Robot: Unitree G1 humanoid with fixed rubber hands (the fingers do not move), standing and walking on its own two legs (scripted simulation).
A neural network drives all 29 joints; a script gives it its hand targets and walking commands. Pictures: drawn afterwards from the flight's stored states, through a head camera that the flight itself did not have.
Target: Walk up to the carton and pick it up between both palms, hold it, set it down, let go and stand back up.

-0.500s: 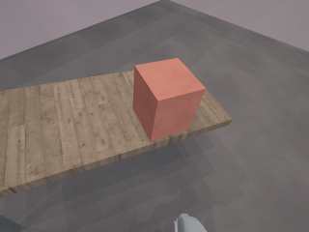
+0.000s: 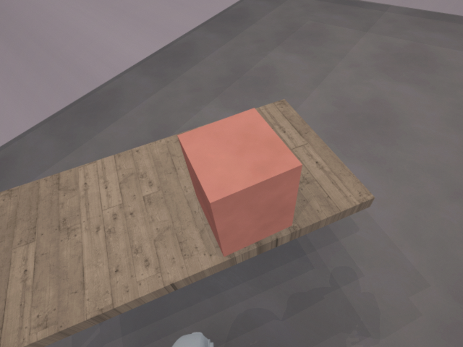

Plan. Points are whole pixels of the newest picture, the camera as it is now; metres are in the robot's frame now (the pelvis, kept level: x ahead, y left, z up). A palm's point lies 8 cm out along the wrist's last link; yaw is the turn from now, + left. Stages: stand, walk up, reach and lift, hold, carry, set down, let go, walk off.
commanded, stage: walk up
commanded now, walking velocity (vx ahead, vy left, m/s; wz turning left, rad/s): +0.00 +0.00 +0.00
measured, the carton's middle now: (238, 183) +0.50 +0.01 -0.09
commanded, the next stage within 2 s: none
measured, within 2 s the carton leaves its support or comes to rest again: neither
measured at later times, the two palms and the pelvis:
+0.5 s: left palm out of the picture +0.00 +0.30 -0.15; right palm out of the picture -0.01 -0.13 -0.15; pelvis +0.02 +0.07 +0.00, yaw +0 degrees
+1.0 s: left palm out of the picture +0.00 +0.27 -0.16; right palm out of the picture +0.02 -0.14 -0.15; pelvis +0.04 +0.07 -0.01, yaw +1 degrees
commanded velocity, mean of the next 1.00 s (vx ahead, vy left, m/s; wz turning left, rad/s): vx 0.00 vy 0.00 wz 0.00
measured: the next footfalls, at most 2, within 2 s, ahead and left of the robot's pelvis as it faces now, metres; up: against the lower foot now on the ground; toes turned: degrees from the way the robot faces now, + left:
left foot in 0.18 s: +0.04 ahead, +0.13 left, +0.00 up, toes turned +3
right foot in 1.78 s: +0.15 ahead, -0.25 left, +0.00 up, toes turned +11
